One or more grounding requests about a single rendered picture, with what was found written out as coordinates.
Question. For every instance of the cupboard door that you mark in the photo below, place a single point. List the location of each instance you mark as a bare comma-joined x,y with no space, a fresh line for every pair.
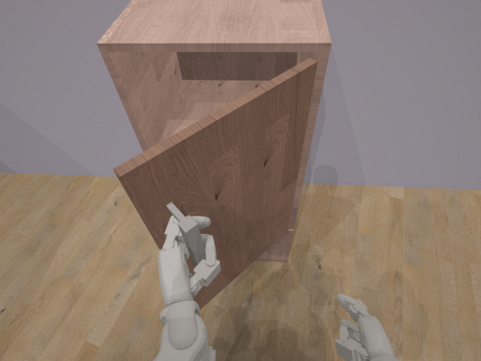
237,166

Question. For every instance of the left robot hand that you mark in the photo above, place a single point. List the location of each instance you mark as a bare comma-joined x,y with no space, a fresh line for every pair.
175,283

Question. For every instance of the handle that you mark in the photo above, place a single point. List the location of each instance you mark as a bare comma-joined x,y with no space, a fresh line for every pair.
191,234

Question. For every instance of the right robot hand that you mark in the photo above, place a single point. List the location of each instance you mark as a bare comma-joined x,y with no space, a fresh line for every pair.
367,340

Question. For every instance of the robot left forearm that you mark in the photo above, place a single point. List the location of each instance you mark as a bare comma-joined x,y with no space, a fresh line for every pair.
184,336

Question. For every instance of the robot left thigh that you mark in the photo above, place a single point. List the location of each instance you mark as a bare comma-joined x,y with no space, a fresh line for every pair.
210,354

